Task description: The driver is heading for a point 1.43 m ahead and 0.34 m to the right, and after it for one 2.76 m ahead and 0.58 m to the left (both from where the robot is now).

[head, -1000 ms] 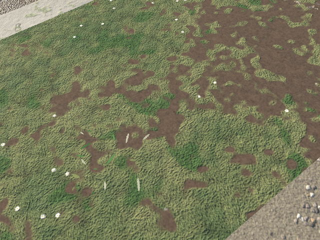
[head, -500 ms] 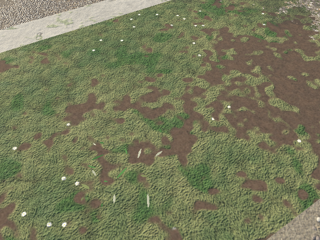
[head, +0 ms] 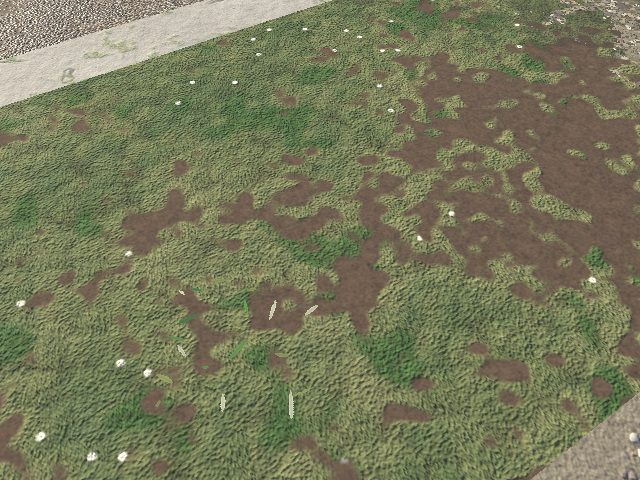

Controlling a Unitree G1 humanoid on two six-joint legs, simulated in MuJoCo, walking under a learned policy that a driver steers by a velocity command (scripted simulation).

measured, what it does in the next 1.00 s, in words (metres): lifts its left foot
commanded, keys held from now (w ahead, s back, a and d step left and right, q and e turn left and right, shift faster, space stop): no key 0.58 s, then w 0.42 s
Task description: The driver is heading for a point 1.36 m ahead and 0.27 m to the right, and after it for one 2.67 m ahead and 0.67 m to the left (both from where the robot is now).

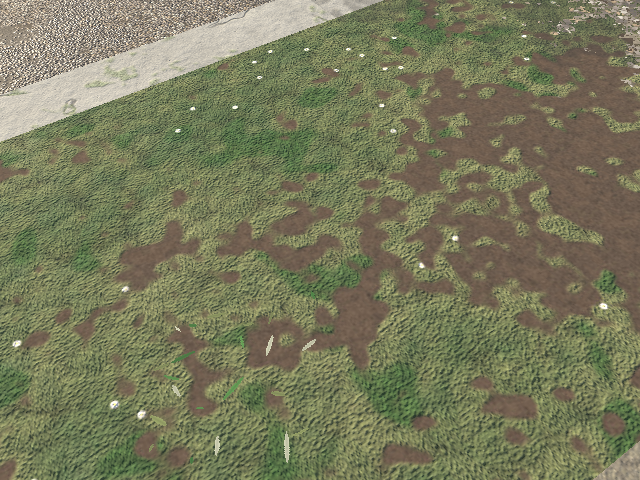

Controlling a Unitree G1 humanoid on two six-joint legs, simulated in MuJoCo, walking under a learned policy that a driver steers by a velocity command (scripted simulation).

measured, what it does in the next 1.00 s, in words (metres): walks ahead: left foot, then right foot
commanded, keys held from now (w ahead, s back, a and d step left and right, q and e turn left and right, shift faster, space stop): w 0.86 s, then no key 0.14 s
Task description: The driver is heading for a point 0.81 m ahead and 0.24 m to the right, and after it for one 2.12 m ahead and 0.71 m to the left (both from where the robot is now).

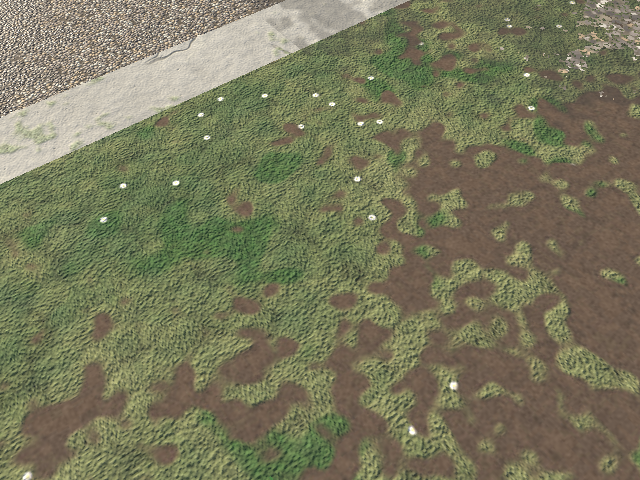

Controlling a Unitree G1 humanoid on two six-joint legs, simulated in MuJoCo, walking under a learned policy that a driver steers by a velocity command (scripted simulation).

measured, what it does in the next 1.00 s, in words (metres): walks ahead: left foot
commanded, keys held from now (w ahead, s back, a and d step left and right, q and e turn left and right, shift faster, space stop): no key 0.78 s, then w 0.10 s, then w+e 0.04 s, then e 0.08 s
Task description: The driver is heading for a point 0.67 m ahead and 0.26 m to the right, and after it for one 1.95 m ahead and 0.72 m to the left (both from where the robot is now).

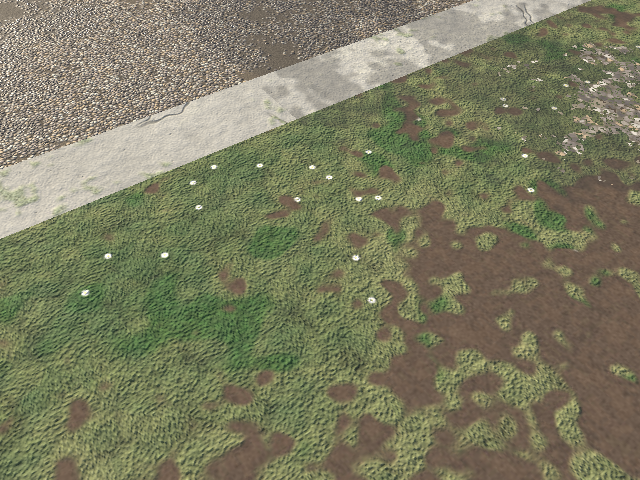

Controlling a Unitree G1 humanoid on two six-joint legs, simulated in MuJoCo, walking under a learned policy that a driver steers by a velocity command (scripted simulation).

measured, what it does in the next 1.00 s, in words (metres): steps on the spot, turning right: right foot, then left foot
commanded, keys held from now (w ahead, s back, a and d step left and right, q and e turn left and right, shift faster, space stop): e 0.78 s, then no key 0.20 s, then w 0.02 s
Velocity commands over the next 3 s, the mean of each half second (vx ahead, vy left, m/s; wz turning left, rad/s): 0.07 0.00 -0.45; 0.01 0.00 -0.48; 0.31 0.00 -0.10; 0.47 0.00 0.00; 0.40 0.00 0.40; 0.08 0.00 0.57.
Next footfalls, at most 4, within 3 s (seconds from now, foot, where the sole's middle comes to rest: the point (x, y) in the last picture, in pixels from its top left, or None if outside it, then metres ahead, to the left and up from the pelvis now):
0.48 right None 0.07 -0.15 -0.76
0.98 left None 0.16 0.05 -0.76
1.36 right None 0.10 -0.23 -0.76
1.82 left None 0.52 -0.20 -0.76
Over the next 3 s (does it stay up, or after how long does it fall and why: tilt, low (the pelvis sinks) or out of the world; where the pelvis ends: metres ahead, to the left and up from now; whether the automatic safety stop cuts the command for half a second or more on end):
stays up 0.66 -0.38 0.01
